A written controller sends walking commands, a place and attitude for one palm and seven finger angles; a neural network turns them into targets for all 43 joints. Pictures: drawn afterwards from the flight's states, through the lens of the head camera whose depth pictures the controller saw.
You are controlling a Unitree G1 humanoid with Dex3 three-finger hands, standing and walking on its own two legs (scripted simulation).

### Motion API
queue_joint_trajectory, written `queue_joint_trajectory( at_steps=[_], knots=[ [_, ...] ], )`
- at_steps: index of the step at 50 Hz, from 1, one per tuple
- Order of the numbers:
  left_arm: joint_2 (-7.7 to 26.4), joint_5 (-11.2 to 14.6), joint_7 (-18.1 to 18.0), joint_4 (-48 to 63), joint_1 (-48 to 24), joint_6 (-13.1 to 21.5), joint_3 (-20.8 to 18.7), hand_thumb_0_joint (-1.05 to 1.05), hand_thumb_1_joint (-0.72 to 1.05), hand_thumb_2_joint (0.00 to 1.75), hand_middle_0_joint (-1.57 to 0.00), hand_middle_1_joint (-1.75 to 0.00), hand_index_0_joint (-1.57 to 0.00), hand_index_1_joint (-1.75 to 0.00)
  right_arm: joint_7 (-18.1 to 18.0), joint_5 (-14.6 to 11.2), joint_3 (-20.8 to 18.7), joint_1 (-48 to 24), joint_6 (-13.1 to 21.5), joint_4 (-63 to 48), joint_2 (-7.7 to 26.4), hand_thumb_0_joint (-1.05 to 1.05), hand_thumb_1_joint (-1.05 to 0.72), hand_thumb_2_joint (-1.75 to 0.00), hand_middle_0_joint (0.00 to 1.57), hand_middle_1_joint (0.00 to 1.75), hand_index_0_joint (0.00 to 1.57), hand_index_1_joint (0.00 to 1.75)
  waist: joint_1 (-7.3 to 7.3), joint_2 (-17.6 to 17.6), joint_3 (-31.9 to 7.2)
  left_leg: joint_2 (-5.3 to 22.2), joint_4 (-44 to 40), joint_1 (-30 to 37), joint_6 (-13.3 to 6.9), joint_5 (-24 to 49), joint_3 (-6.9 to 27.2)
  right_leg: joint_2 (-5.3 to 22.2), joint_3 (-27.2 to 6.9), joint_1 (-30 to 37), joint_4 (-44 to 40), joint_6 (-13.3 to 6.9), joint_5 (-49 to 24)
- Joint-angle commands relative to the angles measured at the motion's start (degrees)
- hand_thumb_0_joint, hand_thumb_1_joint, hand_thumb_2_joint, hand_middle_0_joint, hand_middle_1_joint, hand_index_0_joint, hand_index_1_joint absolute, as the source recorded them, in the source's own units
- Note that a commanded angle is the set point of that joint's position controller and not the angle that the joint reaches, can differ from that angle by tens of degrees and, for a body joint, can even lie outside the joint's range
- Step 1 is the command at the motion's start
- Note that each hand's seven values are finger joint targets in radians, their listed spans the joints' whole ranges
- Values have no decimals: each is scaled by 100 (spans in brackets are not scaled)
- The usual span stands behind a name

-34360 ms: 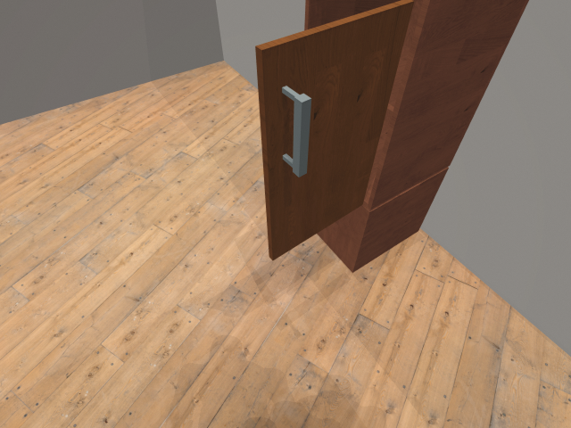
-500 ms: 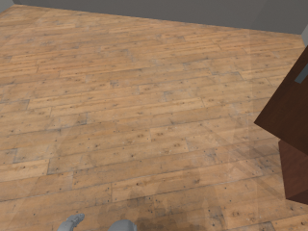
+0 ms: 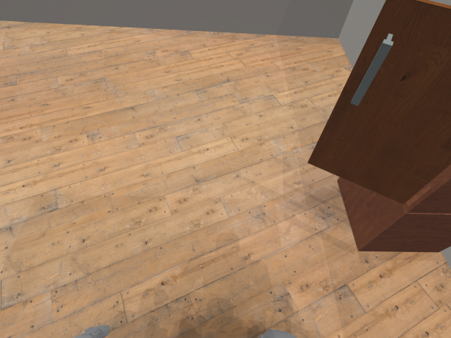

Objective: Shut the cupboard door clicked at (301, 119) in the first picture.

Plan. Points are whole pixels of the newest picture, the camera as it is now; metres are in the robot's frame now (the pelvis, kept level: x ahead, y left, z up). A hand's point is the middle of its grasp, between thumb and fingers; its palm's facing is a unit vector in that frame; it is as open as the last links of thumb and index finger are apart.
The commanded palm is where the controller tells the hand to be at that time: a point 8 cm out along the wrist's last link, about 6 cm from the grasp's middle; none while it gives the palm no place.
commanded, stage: turn to face it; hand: left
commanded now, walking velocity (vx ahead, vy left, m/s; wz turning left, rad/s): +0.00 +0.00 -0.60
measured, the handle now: (371, 71) +0.71 -0.31 +0.09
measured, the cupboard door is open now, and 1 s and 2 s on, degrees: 61 61 61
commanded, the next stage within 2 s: take the last steps up to it in 0.68 s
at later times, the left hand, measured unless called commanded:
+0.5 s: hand (145, 327) +0.15 +0.17 -0.18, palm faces -0.21 -0.96 -0.20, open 7.4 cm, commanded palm none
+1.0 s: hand (169, 323) +0.16 +0.12 -0.17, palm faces -0.36 -0.91 -0.20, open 7.4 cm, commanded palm none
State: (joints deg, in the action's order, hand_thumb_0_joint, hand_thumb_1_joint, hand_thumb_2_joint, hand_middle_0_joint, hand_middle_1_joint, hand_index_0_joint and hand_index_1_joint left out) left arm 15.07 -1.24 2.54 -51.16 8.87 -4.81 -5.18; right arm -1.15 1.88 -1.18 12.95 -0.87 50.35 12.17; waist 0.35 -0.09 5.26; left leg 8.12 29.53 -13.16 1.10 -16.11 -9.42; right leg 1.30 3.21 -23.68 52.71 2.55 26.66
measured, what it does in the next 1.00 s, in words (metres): steps on the spot, turning right: right foot, then left foot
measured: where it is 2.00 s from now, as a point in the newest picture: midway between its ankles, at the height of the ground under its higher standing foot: (283, 332)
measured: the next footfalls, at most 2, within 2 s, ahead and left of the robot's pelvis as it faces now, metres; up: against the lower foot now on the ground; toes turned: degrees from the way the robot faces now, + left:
right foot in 0.10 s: +0.03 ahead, -0.14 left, +0.00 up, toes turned -9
left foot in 0.48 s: +0.11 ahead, +0.10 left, +0.00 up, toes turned -11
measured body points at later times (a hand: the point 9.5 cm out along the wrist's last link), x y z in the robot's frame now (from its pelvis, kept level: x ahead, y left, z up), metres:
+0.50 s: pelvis +0.03 -0.01 -0.01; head +0.06 +0.00 +0.44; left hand +0.17 +0.22 -0.16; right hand +0.04 -0.28 -0.14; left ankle +0.07 +0.10 -0.74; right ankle -0.01 -0.14 -0.74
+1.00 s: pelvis +0.04 -0.03 +0.00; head +0.05 -0.04 +0.45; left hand +0.18 +0.17 -0.15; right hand -0.04 -0.28 -0.15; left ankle +0.08 +0.07 -0.69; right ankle -0.03 -0.13 -0.74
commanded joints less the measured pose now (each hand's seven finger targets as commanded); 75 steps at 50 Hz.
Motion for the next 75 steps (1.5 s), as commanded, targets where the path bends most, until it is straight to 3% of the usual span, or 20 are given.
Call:
queue_joint_trajectory(
  at_steps=[1,3,4,5,8,11,21,24,25,30,37,38,40,41,45,53,55,56,63,75],
  knots=[
    [209,31,-2,588,-311,210,9,0,90,90,-20,-30,-20,-30,-45,-1,-452,272,62,-217,1356,0,-90,-90,20,30,20,30,-256,1452,-758,1273,-422,699,-682,2664,536,-103,272,343,-1183,-86,-185],
    [377,18,-29,454,164,265,-28,0,90,90,-20,-30,-20,-30,-11,-45,-476,91,35,-239,1366,0,-90,-90,20,30,20,30,39,1101,-838,1084,236,233,-314,2109,227,-164,353,1326,-2498,-205,-1358],
    [743,-13,-75,320,562,316,-97,0,90,90,-20,-30,-20,-30,25,-101,-465,69,29,-307,1210,0,-90,-90,20,30,20,30,221,262,-999,801,1014,-518,2,1194,-1,382,-318,2265,-3061,-415,-2052],
    [1376,-55,-167,239,818,379,-223,0,90,90,-20,-30,-20,-30,49,-125,-335,-198,16,-592,694,0,-90,-90,20,30,20,30,402,-1750,-862,-144,2274,-2102,356,-1810,-322,1875,-2361,2856,-3421,-1042,-3523],
    [1243,17,-325,264,507,371,-205,0,90,90,-20,-30,-20,-30,-54,-116,-309,-516,-86,-579,862,0,-90,-90,20,30,20,30,268,-1544,-655,-145,3831,-2618,331,-1562,1030,1829,-2544,2116,-3388,-1573,-3534],
    [911,10,-307,458,-36,384,-78,0,90,90,-20,-30,-20,-30,24,-87,-309,-195,-109,-323,774,0,-90,-90,20,30,20,30,-74,-972,-731,-189,3433,-1890,423,-729,866,1232,-1583,1498,-3284,-1281,-3236],
    [952,22,-286,353,-60,318,-114,0,90,90,-20,-30,-20,-30,-38,-142,-240,293,33,-177,655,0,-90,-90,20,30,20,30,-233,-880,-778,-635,91,-112,287,185,651,888,-2019,846,-2773,-1007,-2909],
    [319,85,-221,529,167,264,15,0,90,90,-20,-30,-20,-30,-86,-11,-378,635,115,-200,1584,0,-90,-90,20,30,20,30,-277,1741,-872,1710,-1312,826,-869,1483,2917,-459,-492,-599,-428,-200,650],
    [430,18,-218,526,-37,230,3,0,90,90,-20,-30,-20,-30,-130,20,-367,638,132,-157,1521,0,-90,-90,20,30,20,30,-362,1457,-804,1848,-1376,587,-1070,1716,2973,-305,-649,-668,566,-150,830],
    [184,27,-115,288,0,179,22,0,90,90,-20,-30,-20,-30,-138,25,-257,157,114,-157,1067,0,-90,-90,20,30,20,30,-84,1108,-655,952,-960,489,-876,2682,1248,-52,-281,-315,493,-42,128],
    [98,25,-158,107,188,280,98,0,90,90,-20,-30,-20,-30,-75,-42,-379,401,30,159,1116,0,-90,-90,20,30,20,30,-95,1033,-811,884,-356,311,-665,2386,940,-216,164,1168,-2243,-186,-1075],
    [222,13,-175,40,387,308,61,0,90,90,-20,-30,-20,-30,-61,-70,-389,364,28,164,1085,0,-90,-90,20,30,20,30,6,813,-791,744,-103,18,-438,1945,787,-103,9,1639,-2886,-250,-1648],
    [1022,-52,-263,-131,743,397,-74,0,90,90,-20,-30,-20,-30,-1,-128,-276,172,15,-52,468,0,-90,-90,20,30,20,30,135,-1329,-704,-400,1363,-1681,200,-1423,-55,1760,-2165,2479,-3636,-1063,-2641],
    [1172,-24,-259,-138,967,379,-94,0,90,90,-20,-30,-20,-30,-16,-99,-259,-170,-52,-163,514,0,-90,-90,20,30,20,30,421,-1168,-571,-495,2371,-1816,164,-2072,429,2038,-2440,1989,-3837,-1558,-2033],
    [601,-31,-286,-84,291,442,-26,0,90,90,-20,-30,-20,-30,66,-19,-320,-159,6,47,647,0,-90,-90,20,30,20,30,1,-1157,-94,-243,3169,-2110,180,-1015,685,1256,-1698,1409,-4045,-1464,-458],
    [577,0,-172,-240,151,486,-41,0,90,90,-20,-30,-20,-30,24,-6,-278,1011,250,399,473,0,-90,-90,20,30,20,30,-529,-461,-394,-514,-181,674,161,118,154,649,-1223,199,-3197,-1121,141],
    [-94,49,-76,-1,285,441,116,0,90,90,-20,-30,-20,-30,-103,139,-493,1984,340,645,1538,0,-90,-90,20,30,20,30,-831,2181,-477,1931,-1827,1869,-623,-2185,3610,-457,-60,-1752,-225,-456,729],
    [250,-53,-23,217,-227,453,61,0,90,90,-20,-30,-20,-30,-146,99,-481,2010,323,618,1666,0,-90,-90,20,30,20,30,-884,1284,-285,2399,-2220,1328,-1010,-2575,4112,-39,-604,-1897,607,-497,533],
    [-89,-76,103,-225,17,361,82,0,90,90,-20,-30,-20,-30,-144,24,-227,1397,485,663,798,0,-90,-90,20,30,20,30,-266,836,-5,1142,-1875,806,-499,982,969,277,-355,-1540,984,-178,-1448],
    [-15,-18,31,-245,-358,510,136,0,90,90,-20,-30,-20,-30,-46,30,-376,1492,331,998,858,0,-90,-90,20,30,20,30,-189,1129,-106,1090,-1056,764,-476,2217,209,20,415,339,-1981,-395,-1585]
  ],
)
